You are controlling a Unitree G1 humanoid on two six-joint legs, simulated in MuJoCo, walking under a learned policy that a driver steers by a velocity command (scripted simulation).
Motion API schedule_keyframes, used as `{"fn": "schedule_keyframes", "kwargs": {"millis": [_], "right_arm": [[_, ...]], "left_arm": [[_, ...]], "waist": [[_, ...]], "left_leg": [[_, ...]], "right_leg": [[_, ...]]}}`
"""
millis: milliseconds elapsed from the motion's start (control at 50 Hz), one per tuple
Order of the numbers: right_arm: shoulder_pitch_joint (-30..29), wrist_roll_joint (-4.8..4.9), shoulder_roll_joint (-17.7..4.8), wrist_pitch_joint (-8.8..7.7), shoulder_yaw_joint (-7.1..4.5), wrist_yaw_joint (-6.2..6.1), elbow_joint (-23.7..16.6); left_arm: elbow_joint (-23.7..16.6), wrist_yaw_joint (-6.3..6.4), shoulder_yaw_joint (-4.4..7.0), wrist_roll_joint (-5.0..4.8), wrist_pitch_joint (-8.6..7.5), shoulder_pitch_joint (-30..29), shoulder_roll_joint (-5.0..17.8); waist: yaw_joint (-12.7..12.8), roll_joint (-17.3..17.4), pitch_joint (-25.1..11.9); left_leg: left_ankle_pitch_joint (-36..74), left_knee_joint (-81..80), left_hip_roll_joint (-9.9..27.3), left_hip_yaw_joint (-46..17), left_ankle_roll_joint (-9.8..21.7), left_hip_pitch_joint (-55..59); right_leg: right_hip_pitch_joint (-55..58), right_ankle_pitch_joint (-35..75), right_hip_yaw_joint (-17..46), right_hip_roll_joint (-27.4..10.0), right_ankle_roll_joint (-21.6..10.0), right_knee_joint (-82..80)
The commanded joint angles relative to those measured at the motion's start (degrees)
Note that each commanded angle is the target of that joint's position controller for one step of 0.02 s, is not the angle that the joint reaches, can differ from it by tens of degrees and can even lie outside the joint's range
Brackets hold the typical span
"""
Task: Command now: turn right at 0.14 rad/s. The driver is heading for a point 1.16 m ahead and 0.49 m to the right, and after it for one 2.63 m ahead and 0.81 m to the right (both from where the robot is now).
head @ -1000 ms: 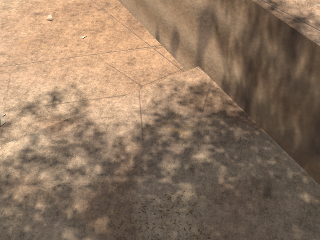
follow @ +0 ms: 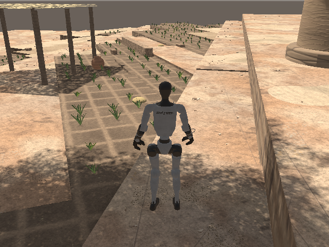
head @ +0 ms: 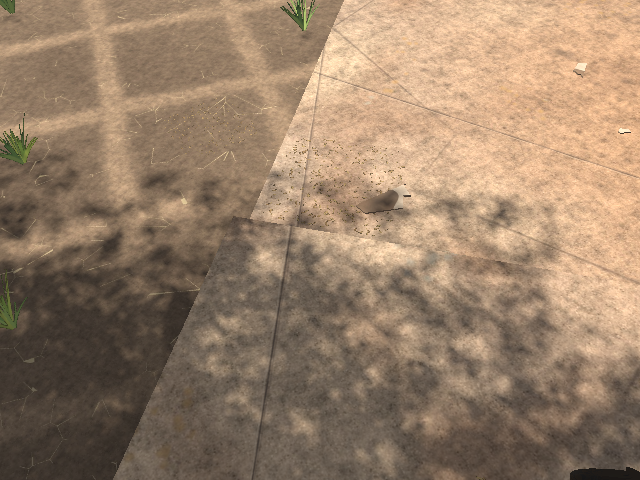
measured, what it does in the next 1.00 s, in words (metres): steps to the right, turning right: left foot, then right foot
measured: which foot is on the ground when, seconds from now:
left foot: down 0.00-0.04, up 0.06-0.26, down 0.28-0.90, up 0.92-1.00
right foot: down 0.00-0.28, up 0.30-0.86, down 0.88-1.00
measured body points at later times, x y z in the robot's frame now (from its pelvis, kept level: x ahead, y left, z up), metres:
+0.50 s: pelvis +0.01 +0.01 +0.01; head +0.05 +0.01 +0.46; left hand +0.27 +0.23 -0.08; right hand +0.03 -0.30 -0.07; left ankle +0.00 +0.11 -0.73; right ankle -0.04 -0.12 -0.65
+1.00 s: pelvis +0.15 -0.23 -0.02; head +0.17 -0.27 +0.43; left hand +0.45 -0.15 -0.11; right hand -0.01 -0.47 -0.14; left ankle +0.15 +0.01 -0.61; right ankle +0.14 -0.31 -0.73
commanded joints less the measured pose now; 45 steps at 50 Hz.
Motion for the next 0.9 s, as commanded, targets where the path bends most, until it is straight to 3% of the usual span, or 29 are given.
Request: {"fn": "schedule_keyframes", "kwargs": {"millis": [20, 40, 60, 100, 160, 220, 260, 280, 300, 320, 340, 360, 400, 420, 460, 480, 520, 640, 720, 780, 820, 840, 860, 880, 900], "right_arm": [[6.9, -1.4, -6.5, -1.56, -1.61, -0.25, -1.4], [3.0, -0.6, -8.5, -1.51, -2.37, -0.7, -1.8], [1.0, -0.26, -8.3, -1.35, -2.68, -1.16, -2.4], [0.4, 0.24, -6.6, -1.26, -2.7, -1.32, -3.2], [1.1, 0.85, -4.2, -2.34, -2.81, -0.91, -2.8], [2.1, 1.72, -3.6, -3.29, -3.13, -0.12, -1.7], [6.6, 2.09, -4.2, -3.54, -3.72, 0.31, 0.5], [8.2, 1.66, -6.9, -3.23, -4.62, 0.26, 1.2], [6.0, 0.3, -12.4, -2.48, -5.71, 0.02, 0.9], [3.5, -1.46, -10.3, -2.82, -5.22, 0.06, -0.7], [1.2, -1.08, -7.6, -2.97, -4.3, -0.37, -1.7], [-0.8, -0.44, -6.3, -2.96, -3.92, -0.83, -2.0], [-0.7, 0.79, -6.6, -2.85, -3.79, -1.88, -1.5], [0.6, 0.58, -7.1, -2.52, -3.91, -2.28, -1.1], [8.1, 0.42, -8.6, -2.28, -4.39, -2.4, 0.5], [9.7, 0.72, -9.4, -2.6, -4.54, -2.22, 0.8], [10.8, 0.96, -10.9, -3.6, -4.77, -1.83, 1.2], [13.2, 0.68, -10.9, -5.8, -4.84, -0.76, 3.9], [14.6, 0.45, -11.3, -5.91, -5.04, -0.15, 6.2], [14.7, 0.88, -12.3, -5.45, -5.24, 0.37, 7.5], [13.5, 1.53, -14.7, -5.24, -5.64, 0.59, 7.6], [14.4, 2.03, -16.5, -5.19, -5.95, 0.56, 8.1], [13.7, 2.6, -18.2, -5.12, -6.12, 0.61, 8.3], [12.1, 2.82, -17.0, -5.71, -5.32, 0.44, 7.6], [15.1, 0.79, -6.4, -6.64, -2.19, 0.46, 6.2]], "left_arm": [[-6.9, -0.2, 1.21, 0.12, -0.97, -8.8, 8.2], [-7.0, -0.25, 1.39, -0.5, -0.79, -7.3, 8.5], [-6.8, -0.1, 2.05, -1.22, -0.57, -5.7, 10.4], [-7.1, 0.53, 2.9, -2.04, -0.33, -3.2, 12.1], [-7.7, 1.39, 3.46, -2.31, 0.34, -0.7, 11.2], [-8.4, 1.93, 4.51, -3.14, 1.69, -1.5, 11.6], [-10.0, 2.39, 4.75, -4.02, 3.18, -6.0, 11.2], [-11.0, 2.41, 4.19, -4.05, 3.65, -6.9, 9.1], [-11.8, 2.15, 3.41, -3.51, 3.48, -3.5, 6.2], [-10.7, 1.87, 4.7, -2.23, 2.77, -0.8, 10.2], [-9.2, 1.44, 5.69, -2.19, 2.68, 0.8, 12.8], [-7.9, 1.3, 5.81, -2.53, 3.07, 1.6, 12.3], [-7.7, 0.95, 4.78, -2.75, 3.59, 0.8, 9.1], [-8.5, 0.56, 4.16, -3.06, 3.55, -0.7, 7.9], [-10.9, -0.28, 3.18, -3.66, 3.31, -5.7, 7.2], [-12.0, -0.64, 3.08, -3.69, 3.14, -7.3, 7.7], [-13.3, -1.16, 3.19, -3.59, 2.55, -8.9, 8.6], [-13.4, -2.01, 2.14, -3.78, 0.5, -9.6, 6.1], [-14.2, -3.17, 0.53, -4.13, -0.08, -13.1, 3.6], [-14.5, -4.1, -0.22, -4.51, -0.24, -14.6, 3.5], [-13.7, -4.14, 0.12, -4.11, -0.24, -12.1, 4.8], [-12.8, -3.81, 1.06, -4.0, -0.13, -7.7, 6.6], [-10.8, -3.44, 2.88, -4.18, 0.03, 1.4, 9.6], [-6.6, -2.46, 5.67, -4.23, 0.74, 15.1, 14.2], [-2.8, -1.27, 6.6, -4.17, 1.05, 19.0, 19.2]], "waist": [[-7.0, -10.6, -2.5], [-4.6, -10.5, -0.8], [-3.5, -10.4, -0.6], [-2.5, -12.3, -0.7], [-1.4, -12.9, -4.5], [-1.5, -10.8, -8.1], [-4.1, -9.2, -9.1], [-4.2, -5.5, -8.5], [-0.6, 11.5, -5.5], [-0.2, 11.7, -4.7], [0.8, 5.9, -4.2], [1.5, 3.0, -3.3], [0.2, 4.2, -1.8], [-1.0, 4.9, -1.4], [-5.9, 4.9, -2.9], [-7.1, 5.3, -2.1], [-7.6, 5.0, 0.2], [-7.5, 4.3, 4.8], [-7.8, 3.1, 8.7], [-6.9, 2.6, 10.4], [-3.5, 3.8, 7.7], [-0.3, 5.6, 4.2], [5.8, 6.2, -1.2], [13.1, 4.4, -7.6], [8.9, -12.5, -6.9]], "left_leg": [[-2.3, -3.3, 4.4, 2.5, -1.9, 5.1], [-1.4, -2.5, 4.0, 3.6, -2.0, 5.3], [-1.1, -1.1, 3.7, 5.0, -1.6, 4.7], [-2.6, 0.3, 2.7, 6.3, -1.7, 1.0], [-10.0, 3.3, 1.2, 5.9, -2.0, -3.8], [-9.3, -0.5, 1.4, 4.6, -2.7, -4.1], [1.5, -11.5, 2.8, 5.4, -2.2, 6.4], [7.5, -15.2, 8.9, 1.3, 0.1, 14.3], [20.5, -17.2, 21.4, -12.9, 7.4, 18.6], [31.9, -16.0, 29.9, -17.4, 13.4, 16.0], [35.1, -15.0, 29.2, -12.1, 13.6, 15.0], [33.2, -14.0, 24.9, -6.0, 11.2, 14.7], [36.8, -12.9, 20.7, 1.9, 9.0, 17.0], [38.8, -13.4, 19.7, 4.8, 9.3, 17.0], [12.9, -19.2, 21.8, 3.2, 10.5, 22.0], [0.0, -22.3, 23.3, 1.0, 10.7, 23.3], [-10.7, -25.8, 25.6, -1.0, 10.1, 25.6], [-5.9, -27.5, 25.6, 10.0, 6.9, 27.3], [-0.7, -28.3, 25.8, 17.6, 6.4, 26.5], [6.8, -27.3, 25.4, 23.6, 5.2, 27.1], [33.4, -21.7, 24.0, 28.2, 4.3, 23.8], [50.7, -15.4, 24.7, 28.7, 4.5, 22.3], [62.5, -3.8, 25.0, 29.3, 4.4, 18.7], [59.7, 12.1, 23.1, 29.4, 2.9, 7.2], [-4.0, 36.1, 15.8, 26.9, -0.7, -16.6]], "right_leg": [[-0.2, 11.2, 16.3, -11.6, -9.7, -11.2], [-1.3, 6.3, 17.1, -10.3, -8.9, -12.2], [-1.0, 5.2, 18.6, -10.0, -8.5, -12.2], [2.4, 8.6, 22.5, -10.5, -10.0, -11.0], [10.5, 21.4, 27.2, -11.4, -12.8, -8.2], [15.0, 28.8, 29.3, -11.0, -12.4, -6.0], [8.1, 23.5, 26.1, -7.3, -9.0, -3.7], [-0.9, 12.8, 22.2, -3.5, -5.6, 0.9], [-15.2, -10.3, 10.1, 5.7, -1.2, 11.2], [-18.5, -21.2, 7.9, 3.1, 1.6, 24.1], [-18.4, -18.7, 7.0, 0.5, 3.0, 31.4], [-18.6, -14.9, 5.8, -0.5, 3.9, 34.0], [-22.6, -7.9, 3.4, -2.3, 5.3, 36.7], [-22.9, -6.2, 1.1, -2.8, 5.9, 35.9], [-26.9, -3.2, -1.2, -5.4, 6.0, 33.9], [-29.3, -3.0, -1.2, -6.3, 5.8, 33.2], [-33.4, -2.5, -0.5, -7.4, 5.0, 32.1], [-36.0, 3.6, -1.4, -9.6, 2.5, 28.9], [-34.6, 5.3, -4.2, -10.4, 0.1, 24.2], [-31.6, 3.5, -7.1, -10.0, -2.9, 19.7], [-18.7, -0.6, -11.9, -5.4, -5.7, 15.6], [-9.4, -3.4, -14.1, -1.3, -7.0, 16.0], [4.5, -4.3, -15.0, 2.6, -9.3, 13.8], [26.0, -0.1, -12.0, 4.2, -12.2, 9.7], [41.6, -8.5, 9.0, -6.6, -15.0, 4.6]]}}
